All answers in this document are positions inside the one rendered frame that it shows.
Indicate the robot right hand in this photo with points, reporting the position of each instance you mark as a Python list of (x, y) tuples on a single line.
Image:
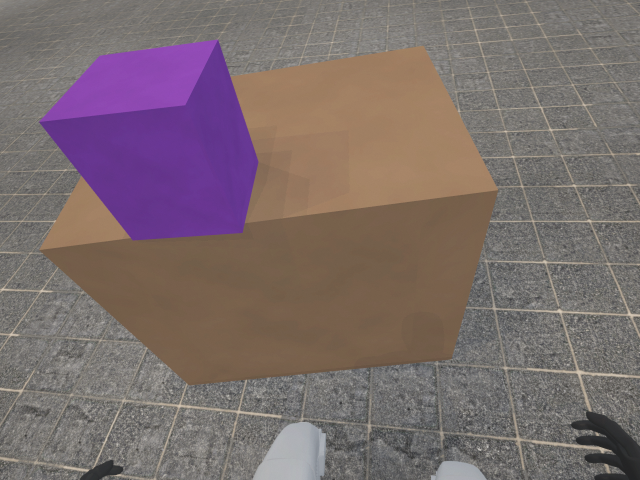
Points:
[(627, 450)]

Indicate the robot left hand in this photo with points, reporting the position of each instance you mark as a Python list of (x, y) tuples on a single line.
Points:
[(102, 470)]

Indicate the robot left thigh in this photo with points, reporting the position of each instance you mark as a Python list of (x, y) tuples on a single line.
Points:
[(298, 453)]

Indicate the carton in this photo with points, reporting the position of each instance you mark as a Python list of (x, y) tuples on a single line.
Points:
[(160, 137)]

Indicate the pedestal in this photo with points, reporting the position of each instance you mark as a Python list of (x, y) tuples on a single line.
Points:
[(366, 222)]

